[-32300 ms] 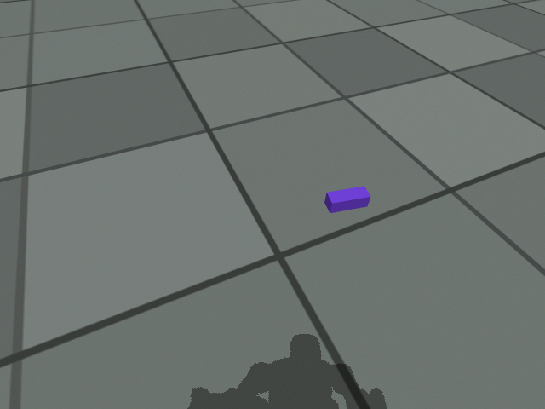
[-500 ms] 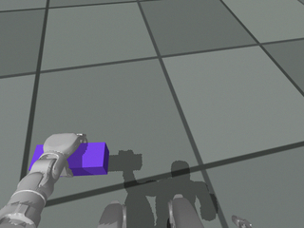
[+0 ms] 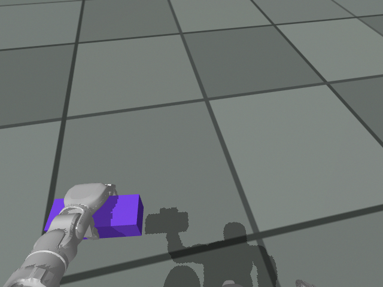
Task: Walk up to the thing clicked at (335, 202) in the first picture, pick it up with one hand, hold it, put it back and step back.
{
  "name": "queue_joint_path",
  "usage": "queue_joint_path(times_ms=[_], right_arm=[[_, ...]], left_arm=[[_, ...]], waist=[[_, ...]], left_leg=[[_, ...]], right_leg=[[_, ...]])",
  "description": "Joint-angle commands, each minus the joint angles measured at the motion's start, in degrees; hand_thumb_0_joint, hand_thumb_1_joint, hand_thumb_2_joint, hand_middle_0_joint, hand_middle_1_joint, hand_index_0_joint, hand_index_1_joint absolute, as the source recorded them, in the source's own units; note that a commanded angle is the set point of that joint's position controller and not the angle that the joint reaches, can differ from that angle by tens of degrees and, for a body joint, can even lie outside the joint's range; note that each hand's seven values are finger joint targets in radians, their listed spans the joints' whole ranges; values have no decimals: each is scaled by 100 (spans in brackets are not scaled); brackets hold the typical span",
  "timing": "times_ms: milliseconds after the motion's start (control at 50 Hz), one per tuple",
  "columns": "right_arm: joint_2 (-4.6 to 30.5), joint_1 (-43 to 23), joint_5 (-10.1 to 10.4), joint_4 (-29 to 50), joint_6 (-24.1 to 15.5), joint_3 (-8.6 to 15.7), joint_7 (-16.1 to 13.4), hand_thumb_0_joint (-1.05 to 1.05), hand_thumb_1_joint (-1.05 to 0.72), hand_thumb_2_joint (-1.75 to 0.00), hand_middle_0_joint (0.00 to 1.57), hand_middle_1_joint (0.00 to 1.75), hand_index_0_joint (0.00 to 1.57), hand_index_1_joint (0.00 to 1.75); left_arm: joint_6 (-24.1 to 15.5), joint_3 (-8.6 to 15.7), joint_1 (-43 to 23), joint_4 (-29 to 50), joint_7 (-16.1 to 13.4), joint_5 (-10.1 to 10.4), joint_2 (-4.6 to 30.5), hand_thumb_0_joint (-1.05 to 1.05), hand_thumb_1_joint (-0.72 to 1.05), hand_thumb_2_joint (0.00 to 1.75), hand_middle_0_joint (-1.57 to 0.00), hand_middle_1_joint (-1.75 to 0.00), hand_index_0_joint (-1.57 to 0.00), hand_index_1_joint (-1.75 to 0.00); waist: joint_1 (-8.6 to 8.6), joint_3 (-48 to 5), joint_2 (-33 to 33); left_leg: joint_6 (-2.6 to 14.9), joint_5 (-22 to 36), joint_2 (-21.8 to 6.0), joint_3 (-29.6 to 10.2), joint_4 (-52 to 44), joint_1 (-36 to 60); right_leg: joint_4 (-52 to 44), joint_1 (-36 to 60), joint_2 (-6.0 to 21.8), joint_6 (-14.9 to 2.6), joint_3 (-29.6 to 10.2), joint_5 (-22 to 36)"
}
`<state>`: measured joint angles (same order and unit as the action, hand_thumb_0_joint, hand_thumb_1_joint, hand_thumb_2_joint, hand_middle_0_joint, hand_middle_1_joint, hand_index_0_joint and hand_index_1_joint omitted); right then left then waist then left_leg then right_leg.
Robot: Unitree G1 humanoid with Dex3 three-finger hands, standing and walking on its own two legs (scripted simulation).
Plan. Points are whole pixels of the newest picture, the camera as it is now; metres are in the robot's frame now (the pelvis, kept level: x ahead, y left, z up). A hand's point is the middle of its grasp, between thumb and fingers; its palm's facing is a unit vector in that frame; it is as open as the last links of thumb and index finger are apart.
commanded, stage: hold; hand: left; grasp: from above
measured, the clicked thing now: (98, 217) +0.32 +0.22 -0.11
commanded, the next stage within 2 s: crouch in 1.92 s
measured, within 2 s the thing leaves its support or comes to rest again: neither
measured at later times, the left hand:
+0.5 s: hand (88, 206) +0.32 +0.22 -0.03, palm faces -0.48 -0.03 -0.88, open 10.5 cm
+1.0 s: hand (87, 210) +0.30 +0.21 -0.01, palm faces -0.47 -0.02 -0.88, open 10.5 cm
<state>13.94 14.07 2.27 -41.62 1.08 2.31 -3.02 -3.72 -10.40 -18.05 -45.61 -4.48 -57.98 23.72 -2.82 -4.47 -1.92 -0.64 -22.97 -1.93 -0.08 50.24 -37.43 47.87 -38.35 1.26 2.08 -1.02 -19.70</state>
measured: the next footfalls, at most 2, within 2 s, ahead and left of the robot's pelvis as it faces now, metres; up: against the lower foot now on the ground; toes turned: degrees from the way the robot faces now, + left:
none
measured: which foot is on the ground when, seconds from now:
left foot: down 0.00-1.00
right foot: down 0.00-1.00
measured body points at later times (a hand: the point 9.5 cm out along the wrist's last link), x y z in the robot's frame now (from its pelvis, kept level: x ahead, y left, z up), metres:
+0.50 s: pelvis +0.02 +0.00 +0.02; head +0.05 -0.01 +0.47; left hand +0.34 +0.22 +0.02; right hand +0.14 -0.26 -0.10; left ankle +0.02 +0.13 -0.70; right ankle +0.04 -0.14 -0.70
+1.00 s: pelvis +0.01 +0.00 +0.03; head +0.02 -0.02 +0.48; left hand +0.32 +0.21 +0.04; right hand +0.14 -0.26 -0.09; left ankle +0.02 +0.13 -0.70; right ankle +0.04 -0.14 -0.70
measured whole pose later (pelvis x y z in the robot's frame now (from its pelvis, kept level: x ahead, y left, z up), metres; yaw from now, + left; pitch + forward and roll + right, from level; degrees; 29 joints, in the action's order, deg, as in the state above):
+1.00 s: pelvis +0.01 +0.00 +0.03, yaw -1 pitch +4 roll +0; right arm 14.5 11.8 3.1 -38.9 3.6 2.2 -3.7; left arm -5.1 -10.8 -12.0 -34.1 3.5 -57.7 24.3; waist -0.1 -2.7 -2.7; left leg -0.7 -18.5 -1.5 1.5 37.6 -22.8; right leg 37.3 -25.1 1.6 1.9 -2.2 -16.0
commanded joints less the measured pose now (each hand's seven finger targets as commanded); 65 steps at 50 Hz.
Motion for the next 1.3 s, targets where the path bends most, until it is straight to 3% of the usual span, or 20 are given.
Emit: queue_joint_path(times_ms=[0,60,100,140,240,420,640,1020,1060,1280], right_arm=[[837,-22,28,617,-195,306,-81,0,-90,-90,20,30,20,30],[822,-61,26,621,-177,310,-84,0,-90,-90,20,30,20,30],[844,-69,31,634,-163,324,-81,0,-90,-90,20,30,20,30],[840,-108,41,675,-154,318,-67,0,-90,-90,20,30,20,30],[837,-209,53,746,-120,319,-60,0,-89,-90,20,30,20,30],[828,-277,66,806,-51,305,-92,0,-90,-90,20,30,20,30],[847,-398,83,915,12,302,-109,0,-89,-90,20,30,20,30],[828,-664,104,1081,-28,231,-157,0,-90,-90,20,30,20,30],[792,-742,106,1116,-44,204,-161,0,-90,-90,20,30,20,30],[790,-839,119,1098,-71,180,-200,0,-91,-90,20,30,20,30]], left_arm=[[-96,575,-1642,1113,-172,31,1277,0,65,93,-97,-80,-99,-78],[-150,503,-1845,1359,-97,-16,1252,0,63,87,-94,-80,-97,-77],[-178,602,-1794,1415,-75,-30,1372,0,65,89,-96,-79,-98,-77],[-175,514,-1692,1381,-39,14,1210,0,67,90,-97,-80,-100,-77],[-165,596,-1612,1522,58,12,1337,0,68,92,-99,-79,-101,-77],[-173,604,-1535,1921,269,52,1314,0,68,93,-98,-80,-100,-78],[-126,679,-1386,2085,393,33,1348,0,67,93,-99,-79,-100,-77],[-178,730,-1298,2434,567,127,1381,0,65,90,-95,-85,-98,-82],[-163,654,-1299,2422,585,157,1293,0,67,89,-95,-86,-99,-82],[-186,724,-1327,2531,640,189,1385,0,68,90,-97,-85,-100,-82]], waist=[[31,-1746,-93],[-1,-1735,-202],[57,-1762,-191],[51,-1609,-95],[138,-1589,-102],[131,-1653,-45],[185,-1586,-45],[279,-1209,13],[268,-1102,50],[310,-1082,54]], left_leg=[[61,1267,241,-15,-953,1280],[46,1487,233,-6,-1037,1464],[40,1604,237,-4,-1105,1552],[39,1595,236,-3,-1191,1596],[58,1655,279,58,-1295,1648],[74,2106,276,94,-1372,1912],[86,2142,264,96,-1534,2045],[116,1363,294,158,-1916,2144],[119,1252,298,155,-1957,2099],[137,1242,322,218,-2132,2326]], right_leg=[[-833,992,-303,-261,141,914],[-903,1071,-324,-267,151,1086],[-937,1160,-325,-272,162,1176],[-1018,1206,-328,-271,168,1163],[-1159,1476,-304,-256,120,1253],[-1231,1693,-312,-246,100,1683],[-1321,1817,-311,-247,115,1661],[-1701,1883,-286,-235,61,928],[-1753,1864,-284,-233,56,826],[-1954,2071,-256,-215,28,806]])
